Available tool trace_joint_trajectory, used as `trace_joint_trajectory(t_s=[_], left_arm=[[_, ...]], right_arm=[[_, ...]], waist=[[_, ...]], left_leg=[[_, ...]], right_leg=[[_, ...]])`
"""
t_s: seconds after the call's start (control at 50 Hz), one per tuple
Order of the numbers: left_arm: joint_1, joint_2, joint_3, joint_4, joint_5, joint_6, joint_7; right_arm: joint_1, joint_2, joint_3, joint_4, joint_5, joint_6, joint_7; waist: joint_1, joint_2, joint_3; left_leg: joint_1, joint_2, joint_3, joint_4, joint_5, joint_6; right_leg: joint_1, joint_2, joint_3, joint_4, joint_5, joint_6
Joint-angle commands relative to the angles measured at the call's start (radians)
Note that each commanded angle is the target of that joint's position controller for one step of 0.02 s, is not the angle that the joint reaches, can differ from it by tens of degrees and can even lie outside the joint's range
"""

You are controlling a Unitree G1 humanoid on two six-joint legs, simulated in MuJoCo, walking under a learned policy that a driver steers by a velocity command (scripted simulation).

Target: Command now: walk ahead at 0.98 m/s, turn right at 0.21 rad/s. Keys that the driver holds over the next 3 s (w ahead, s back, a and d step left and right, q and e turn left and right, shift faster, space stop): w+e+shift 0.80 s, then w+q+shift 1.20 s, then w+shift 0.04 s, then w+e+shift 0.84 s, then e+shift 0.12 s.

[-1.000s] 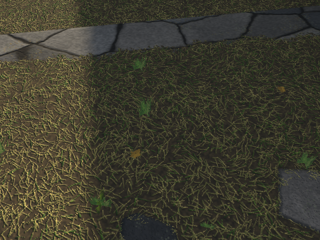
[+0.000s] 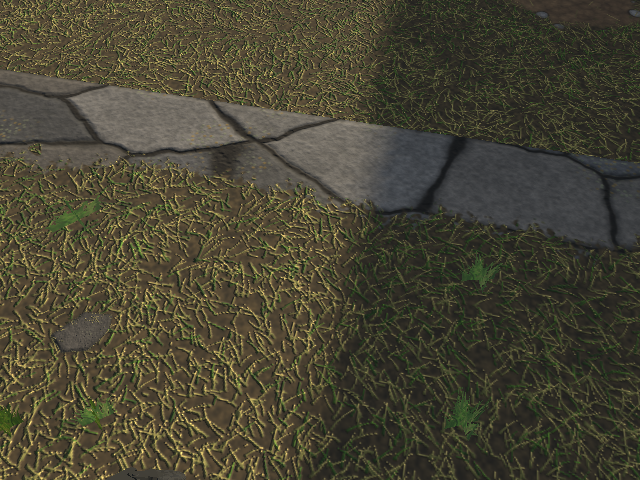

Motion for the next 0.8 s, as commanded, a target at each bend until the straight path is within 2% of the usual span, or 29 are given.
trace_joint_trajectory(t_s=[0.02, 0.06, 0.1, 0.12, 0.14, 0.16, 0.18, 0.2, 0.22, 0.24, 0.26, 0.28, 0.3, 0.34, 0.38, 0.42, 0.46, 0.5, 0.54, 0.56, 0.58, 0.6, 0.62, 0.64, 0.66, 0.68, 0.7, 0.74, 0.8], left_arm=[[-0.107, 0.048, 0.0, -0.055, -0.026, -0.008, -0.012], [-0.069, 0.096, 0.013, -0.035, -0.03, -0.012, -0.013], [0.07, 0.156, 0.036, 0.015, -0.031, -0.004, -0.008], [0.242, 0.193, 0.054, 0.071, -0.031, 0.003, -0.003], [0.47, 0.225, 0.074, 0.142, -0.033, 0.011, 0.005], [0.674, 0.256, 0.102, 0.195, -0.035, 0.02, 0.015], [0.601, 0.237, 0.099, 0.22, -0.025, 0.033, 0.02], [0.464, 0.251, 0.097, 0.171, -0.008, 0.025, 0.02], [0.389, 0.177, 0.094, 0.13, -0.007, 0.029, 0.022], [0.353, 0.14, 0.085, 0.132, -0.007, 0.029, 0.025], [0.333, 0.14, 0.083, 0.133, -0.01, 0.019, 0.027], [0.327, 0.156, 0.082, 0.129, -0.013, 0.004, 0.034], [0.323, 0.155, 0.077, 0.135, -0.018, -0.007, 0.034], [0.323, 0.19, 0.086, 0.119, -0.024, -0.029, 0.027], [0.356, 0.196, 0.094, 0.115, -0.031, -0.034, 0.025], [0.406, 0.213, 0.106, 0.118, -0.044, -0.031, 0.018], [0.442, 0.229, 0.114, 0.116, -0.042, -0.024, 0.016], [0.438, 0.236, 0.12, 0.107, -0.036, -0.017, 0.027], [0.402, 0.289, 0.132, 0.092, -0.028, -0.02, 0.03], [0.341, 0.301, 0.135, 0.073, -0.029, -0.027, 0.024], [0.303, 0.202, 0.108, 0.036, -0.029, -0.039, 0.024], [0.406, 0.072, 0.068, -0.032, -0.087, -0.039, 0.025], [0.369, 0.146, 0.064, -0.011, -0.06, -0.015, 0.037], [0.26, 0.184, 0.074, -0.006, -0.033, -0.002, 0.032], [0.209, 0.178, 0.076, -0.016, -0.02, 0.006, 0.02], [0.153, 0.158, 0.074, -0.038, 0.0, 0.015, 0.004], [0.163, 0.13, 0.068, -0.053, 0.006, 0.032, -0.01], [0.115, 0.092, 0.054, -0.095, 0.005, 0.056, -0.023], [0.031, 0.095, 0.038, -0.166, 0.006, 0.066, -0.039]], right_arm=[[0.086, -0.117, -0.011, -0.014, -0.009, -0.024, -0.013], [0.064, -0.156, -0.014, -0.02, -0.026, -0.022, -0.038], [0.022, -0.189, -0.022, -0.029, -0.049, -0.005, -0.071], [-0.023, -0.205, -0.028, -0.042, -0.063, 0.008, -0.085], [-0.12, -0.232, -0.038, -0.069, -0.07, 0.021, -0.092], [-0.259, -0.262, -0.052, -0.103, -0.059, 0.026, -0.089], [-0.276, -0.061, -0.002, -0.178, -0.056, -0.007, -0.062], [-0.143, -0.035, 0.027, -0.246, -0.009, -0.019, -0.044], [-0.193, -0.104, 0.031, -0.239, -0.036, -0.036, -0.033], [-0.218, -0.122, 0.029, -0.242, -0.05, -0.042, -0.02], [-0.239, -0.11, 0.035, -0.254, -0.075, -0.03, -0.017], [-0.235, -0.097, 0.044, -0.263, -0.094, -0.004, -0.013], [-0.245, -0.088, 0.051, -0.275, -0.098, 0.021, -0.009], [-0.348, -0.089, 0.062, -0.332, -0.088, 0.037, -0.004], [-0.464, -0.076, 0.074, -0.374, -0.059, 0.034, 0.005], [-0.523, -0.06, 0.08, -0.392, -0.042, 0.033, 0.006], [-0.561, -0.074, 0.077, -0.41, -0.035, 0.03, -0.001], [-0.556, -0.094, 0.07, -0.418, -0.035, 0.022, -0.008], [-0.385, -0.175, 0.034, -0.376, -0.03, 0.01, -0.027], [-0.193, -0.219, 0.012, -0.332, -0.034, 0.003, -0.042], [0.054, -0.298, -0.021, -0.299, -0.059, 0.003, -0.065], [0.009, -0.365, -0.039, -0.302, -0.089, 0.009, -0.06], [-0.076, -0.298, -0.048, -0.309, -0.079, 0.025, -0.051], [-0.133, -0.19, -0.024, -0.314, -0.067, 0.028, -0.046], [-0.14, -0.146, -0.014, -0.289, -0.066, 0.029, -0.041], [-0.114, -0.133, -0.01, -0.253, -0.063, 0.026, -0.041], [-0.091, -0.121, -0.006, -0.222, -0.059, 0.018, -0.039], [-0.06, -0.082, 0.001, -0.174, -0.032, 0.001, -0.023], [-0.108, -0.101, -0.003, -0.156, -0.027, -0.016, -0.015]], waist=[[-0.026, 0.056, 0.079], [0.02, 0.109, 0.029], [0.116, 0.136, -0.057], [0.204, 0.139, -0.126], [0.323, 0.136, -0.181], [0.463, 0.024, -0.192], [0.271, -0.288, -0.156], [0.144, -0.237, -0.311], [0.152, -0.015, -0.206], [0.095, 0.117, -0.073], [0.051, 0.163, -0.009], [0.019, 0.165, 0.036], [-0.002, 0.154, 0.077], [0.016, 0.098, 0.111], [0.066, 0.037, 0.113], [0.125, -0.006, 0.07], [0.166, -0.045, 0.035], [0.159, -0.062, 0.003], [0.065, -0.05, -0.132], [-0.048, -0.042, -0.234], [-0.142, 0.054, -0.39], [-0.027, 0.42, -0.55], [-0.019, 0.301, -0.432], [-0.042, 0.15, -0.269], [-0.03, 0.056, -0.164], [-0.018, 0.054, -0.105], [0.009, 0.106, -0.077], [0.039, 0.125, -0.04], [0.085, 0.128, 0.008]], left_leg=[[-0.149, 0.238, 0.03, -0.124, 0.973, -0.14], [0.003, 0.287, 0.085, -0.057, 1.281, -0.172], [0.095, 0.335, 0.12, 0.138, 1.53, -0.202], [0.075, 0.351, 0.131, 0.346, 1.606, -0.212], [-0.021, 0.353, 0.143, 0.652, 1.591, -0.216], [-0.234, 0.218, 0.186, 1.186, 1.094, -0.209], [-0.821, 0.056, 0.079, 1.557, -0.191, -0.223], [-1.006, 0.116, -0.117, 1.598, -0.189, -0.211], [-1.009, 0.18, -0.142, 1.473, -0.074, -0.18], [-0.955, 0.216, -0.112, 1.342, -0.01, -0.162], [-0.902, 0.244, -0.099, 1.269, -0.014, -0.169], [-0.85, 0.267, -0.087, 1.205, -0.017, -0.187], [-0.807, 0.292, -0.061, 1.12, -0.015, -0.203], [-0.712, 0.311, 0.001, 0.9, 0.093, -0.233], [-0.611, 0.304, 0.029, 0.666, 0.271, -0.246], [-0.554, 0.262, 0.051, 0.513, 0.406, -0.236], [-0.567, 0.229, 0.052, 0.422, 0.409, -0.225], [-0.511, 0.204, 0.029, 0.307, 0.363, -0.216], [-0.291, 0.168, 0.021, 0.268, 0.227, -0.191], [-0.055, 0.225, -0.016, 0.294, 0.179, -0.171], [0.2, 0.44, -0.206, 0.316, -0.165, -0.141], [0.425, 0.731, -0.788, 0.135, -0.377, -0.025], [0.319, 0.691, -0.829, 0.084, -0.565, -0.008], [0.18, 0.621, -0.624, 0.09, -0.454, -0.036], [0.05, 0.578, -0.461, 0.081, -0.225, -0.053], [-0.03, 0.53, -0.334, 0.066, -0.066, -0.075], [-0.079, 0.518, -0.258, 0.057, 0.01, -0.085], [-0.113, 0.503, -0.136, 0.034, 0.168, -0.109], [-0.203, 0.474, 0.056, -0.03, 0.354, -0.132]], right_leg=[[0.244, 0.118, -0.116, -0.171, 0.145, -0.061], [0.286, 0.191, -0.121, -0.224, 0.109, -0.082], [0.407, 0.262, -0.132, -0.229, 0.029, -0.092], [0.555, 0.289, -0.129, -0.216, -0.02, -0.105], [0.736, 0.254, -0.076, -0.251, -0.046, -0.145], [0.92, 0.182, 0.017, -0.335, -0.076, -0.22], [1.209, 0.046, 0.309, -0.143, 0.092, -0.287], [1.287, -0.125, 0.764, -0.383, -0.329, -0.449], [1.123, -0.133, 0.83, -0.558, -0.606, -0.414], [0.902, -0.1, 0.759, -0.626, -0.623, -0.36], [0.745, -0.053, 0.694, -0.642, -0.556, -0.324], [0.615, -0.005, 0.635, -0.66, -0.523, -0.303], [0.492, 0.039, 0.571, -0.683, -0.508, -0.289], [0.335, 0.109, 0.472, -0.725, -0.362, -0.278], [0.303, 0.154, 0.414, -0.718, -0.2, -0.237], [0.4, 0.168, 0.401, -0.676, -0.028, -0.19], [0.557, 0.149, 0.422, -0.616, 0.109, -0.168], [0.666, 0.133, 0.448, -0.53, 0.191, -0.136], [0.726, 0.135, 0.444, -0.28, 0.4, -0.097], [0.621, 0.168, 0.426, -0.058, 0.328, -0.079], [0.466, 0.207, 0.349, 0.258, 0.013, -0.083], [0.153, 0.302, 0.231, 0.55, -0.585, -0.044], [0.002, 0.188, 0.18, 0.634, -0.494, -0.062], [-0.024, 0.147, 0.152, 0.6, -0.407, -0.057], [-0.004, 0.117, 0.141, 0.55, -0.37, -0.049], [0.01, 0.086, 0.145, 0.518, -0.364, -0.046], [0.017, 0.071, 0.139, 0.516, -0.367, -0.039], [-0.028, 0.043, 0.127, 0.515, -0.356, -0.039], [-0.019, 0.034, 0.096, 0.432, -0.211, -0.036]])
Next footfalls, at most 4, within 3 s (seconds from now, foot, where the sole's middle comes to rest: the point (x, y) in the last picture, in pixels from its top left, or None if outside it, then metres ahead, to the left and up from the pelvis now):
0.16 right None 0.35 -0.06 -0.77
0.58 left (298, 343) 0.79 0.03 -0.77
1.00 right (466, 276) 0.96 -0.41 -0.77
1.46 left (470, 155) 1.41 -0.51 -0.77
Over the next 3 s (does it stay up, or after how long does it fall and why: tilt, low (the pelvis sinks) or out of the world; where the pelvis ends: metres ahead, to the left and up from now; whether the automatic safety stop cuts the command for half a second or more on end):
stays up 2.57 -0.67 -0.03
